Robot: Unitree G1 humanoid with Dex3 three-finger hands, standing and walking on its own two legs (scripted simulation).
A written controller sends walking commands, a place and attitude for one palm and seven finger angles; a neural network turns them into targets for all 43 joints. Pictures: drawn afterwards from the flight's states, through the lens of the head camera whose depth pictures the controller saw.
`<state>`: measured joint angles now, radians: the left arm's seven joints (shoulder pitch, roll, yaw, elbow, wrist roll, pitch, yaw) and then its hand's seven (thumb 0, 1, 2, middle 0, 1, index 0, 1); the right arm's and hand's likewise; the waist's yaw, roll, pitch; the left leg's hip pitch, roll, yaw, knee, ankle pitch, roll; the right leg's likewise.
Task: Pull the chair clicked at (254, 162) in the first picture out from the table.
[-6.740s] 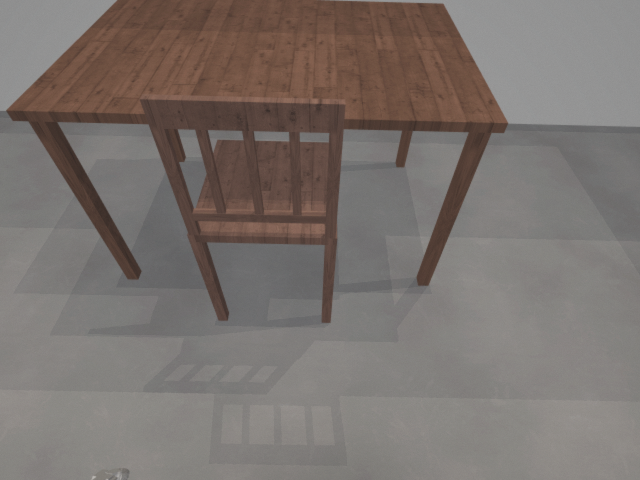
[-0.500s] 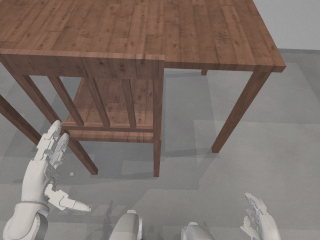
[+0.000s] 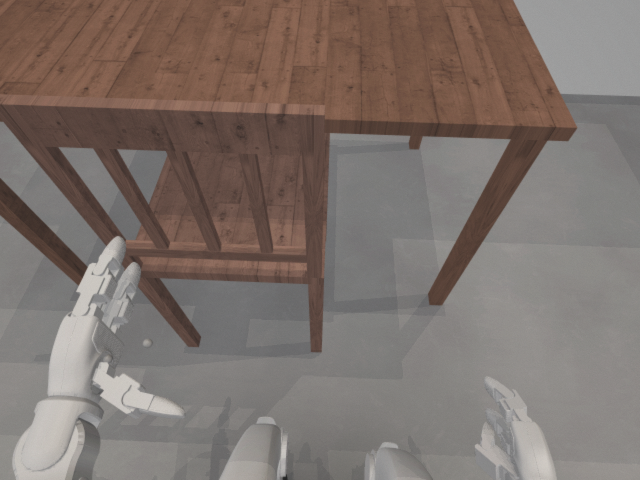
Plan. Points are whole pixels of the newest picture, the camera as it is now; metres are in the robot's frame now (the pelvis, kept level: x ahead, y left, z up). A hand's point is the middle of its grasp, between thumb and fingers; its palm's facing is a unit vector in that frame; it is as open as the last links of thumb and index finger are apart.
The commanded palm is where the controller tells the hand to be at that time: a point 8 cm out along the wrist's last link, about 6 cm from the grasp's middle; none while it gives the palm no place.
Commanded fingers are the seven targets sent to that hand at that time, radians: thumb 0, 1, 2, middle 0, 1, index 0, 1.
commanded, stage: aim the fingers beside a spindle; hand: left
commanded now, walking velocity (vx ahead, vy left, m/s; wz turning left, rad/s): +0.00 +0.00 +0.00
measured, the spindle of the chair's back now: (198, 205) +0.49 +0.23 -0.01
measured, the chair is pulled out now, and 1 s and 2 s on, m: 0.00 0.00 0.00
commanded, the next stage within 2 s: none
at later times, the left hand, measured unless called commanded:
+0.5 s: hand (158, 322) +0.28 +0.21 +0.04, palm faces +0.03 -1.00 -0.03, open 16.9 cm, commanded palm +0.27 +0.26 +0.04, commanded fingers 0.00 -0.50 0.30 -0.06 -0.08 -0.06 -0.08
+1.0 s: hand (182, 292) +0.33 +0.20 +0.01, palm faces +0.05 -1.00 -0.04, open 16.9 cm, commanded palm +0.31 +0.26 +0.02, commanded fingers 0.00 -0.50 0.30 -0.06 -0.08 -0.06 -0.08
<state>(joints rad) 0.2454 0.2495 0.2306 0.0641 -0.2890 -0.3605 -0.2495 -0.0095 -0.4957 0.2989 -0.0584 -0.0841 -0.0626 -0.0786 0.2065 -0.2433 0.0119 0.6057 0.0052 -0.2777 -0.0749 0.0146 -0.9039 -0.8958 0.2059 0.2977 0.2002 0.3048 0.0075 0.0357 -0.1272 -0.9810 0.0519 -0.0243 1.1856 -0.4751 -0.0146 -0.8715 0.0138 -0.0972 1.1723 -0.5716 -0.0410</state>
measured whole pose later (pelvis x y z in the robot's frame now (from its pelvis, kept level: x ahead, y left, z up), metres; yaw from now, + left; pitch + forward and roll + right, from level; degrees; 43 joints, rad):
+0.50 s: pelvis +0.00 +0.01 -0.01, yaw +0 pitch +18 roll -3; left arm 0.11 0.24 0.22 0.17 -0.27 -0.38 -0.25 -0.01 -0.50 0.30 -0.06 -0.08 -0.06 -0.08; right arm 0.21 -0.25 0.01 0.62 0.00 -0.27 -0.06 0.01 -0.90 -0.90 0.21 0.30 0.20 0.30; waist 0.00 0.03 -0.14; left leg -1.06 0.05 -0.01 1.24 -0.49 0.01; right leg -0.94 0.01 -0.09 1.22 -0.58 -0.02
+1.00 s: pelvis -0.01 +0.01 -0.02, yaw -1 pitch +20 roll -2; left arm -0.12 0.25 0.23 0.39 -0.21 -0.41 -0.19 -0.01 -0.50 0.30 -0.06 -0.08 -0.06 -0.08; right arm 0.21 -0.25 0.01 0.65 -0.01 -0.22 -0.05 0.01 -0.90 -0.90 0.21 0.30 0.20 0.30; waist -0.02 0.03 -0.15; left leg -1.13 0.05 -0.01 1.27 -0.49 0.00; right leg -1.03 0.01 -0.08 1.26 -0.59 -0.02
